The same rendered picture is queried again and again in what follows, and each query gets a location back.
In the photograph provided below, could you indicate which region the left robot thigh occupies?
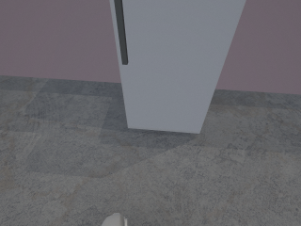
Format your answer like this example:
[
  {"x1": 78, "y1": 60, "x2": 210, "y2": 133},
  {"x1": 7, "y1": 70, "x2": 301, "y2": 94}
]
[{"x1": 101, "y1": 214, "x2": 128, "y2": 226}]

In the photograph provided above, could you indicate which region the handle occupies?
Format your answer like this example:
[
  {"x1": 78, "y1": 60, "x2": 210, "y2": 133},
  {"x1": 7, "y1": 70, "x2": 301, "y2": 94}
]
[{"x1": 114, "y1": 0, "x2": 129, "y2": 65}]

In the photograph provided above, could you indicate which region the fridge door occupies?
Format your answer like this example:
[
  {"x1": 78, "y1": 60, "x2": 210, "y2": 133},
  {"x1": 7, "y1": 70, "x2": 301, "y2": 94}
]
[{"x1": 111, "y1": 0, "x2": 245, "y2": 132}]

